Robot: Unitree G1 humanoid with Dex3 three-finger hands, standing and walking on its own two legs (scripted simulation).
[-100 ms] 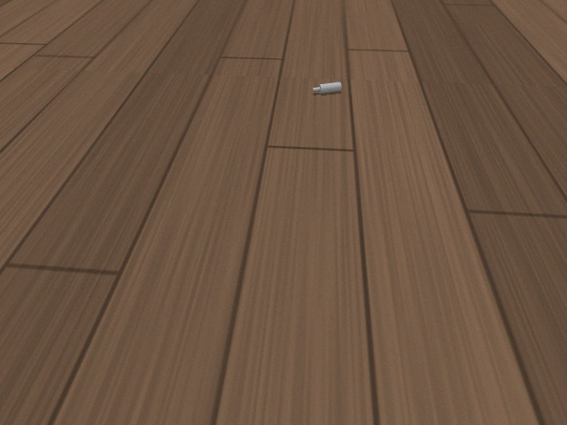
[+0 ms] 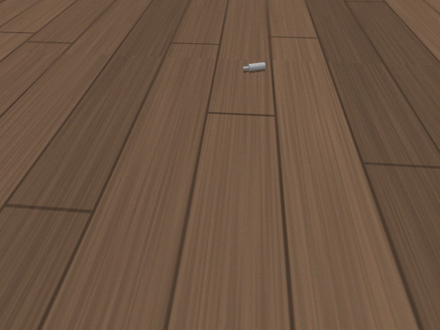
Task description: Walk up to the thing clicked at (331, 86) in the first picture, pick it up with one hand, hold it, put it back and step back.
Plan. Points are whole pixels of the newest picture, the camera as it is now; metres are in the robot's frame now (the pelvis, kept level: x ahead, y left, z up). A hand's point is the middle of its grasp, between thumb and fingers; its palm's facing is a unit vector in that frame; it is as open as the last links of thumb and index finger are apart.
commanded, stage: stand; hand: left
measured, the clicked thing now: (253, 67) +2.27 -0.22 -0.75
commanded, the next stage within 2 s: walk up in 1.02 s
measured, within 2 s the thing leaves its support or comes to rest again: neither
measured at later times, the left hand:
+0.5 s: hand out of the picture +0.09 +0.25 -0.15, palm faces -0.01 -0.94 -0.34, open 7.4 cm
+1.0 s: hand out of the picture +0.08 +0.26 -0.15, palm faces -0.01 -0.94 -0.35, open 7.4 cm
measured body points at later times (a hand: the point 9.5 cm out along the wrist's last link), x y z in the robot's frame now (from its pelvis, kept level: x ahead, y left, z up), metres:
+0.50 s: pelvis +0.01 +0.00 +0.00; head +0.03 +0.00 +0.45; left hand +0.10 +0.30 -0.13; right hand +0.10 -0.30 -0.13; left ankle +0.01 +0.13 -0.75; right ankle +0.00 -0.11 -0.75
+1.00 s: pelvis +0.01 +0.00 +0.00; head +0.02 +0.00 +0.45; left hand +0.08 +0.31 -0.13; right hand +0.08 -0.29 -0.13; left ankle +0.01 +0.13 -0.75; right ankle +0.00 -0.11 -0.75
